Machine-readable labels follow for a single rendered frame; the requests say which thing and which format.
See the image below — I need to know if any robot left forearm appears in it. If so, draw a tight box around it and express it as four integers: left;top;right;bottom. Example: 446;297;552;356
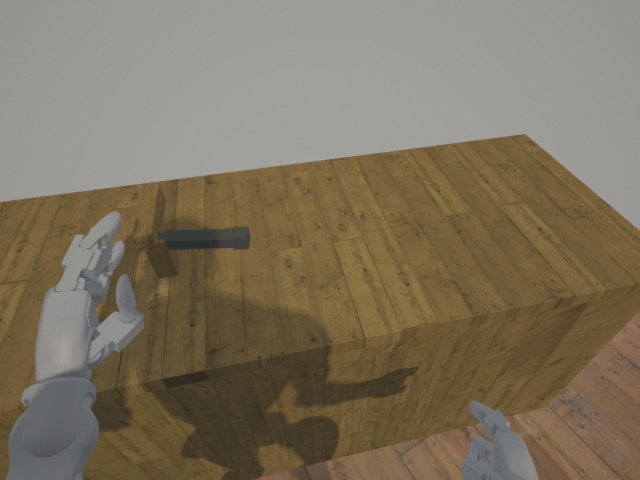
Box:
5;377;99;480

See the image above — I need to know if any counter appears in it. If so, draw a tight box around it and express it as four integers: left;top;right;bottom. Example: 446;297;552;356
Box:
0;134;640;480

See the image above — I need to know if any right robot hand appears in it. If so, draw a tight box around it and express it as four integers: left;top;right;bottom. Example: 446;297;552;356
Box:
461;401;539;480

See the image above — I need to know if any left robot hand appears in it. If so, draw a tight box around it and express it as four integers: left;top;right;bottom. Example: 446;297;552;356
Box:
35;211;144;382

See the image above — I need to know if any tap lever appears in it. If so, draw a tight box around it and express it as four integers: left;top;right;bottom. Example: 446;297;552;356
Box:
157;226;251;250

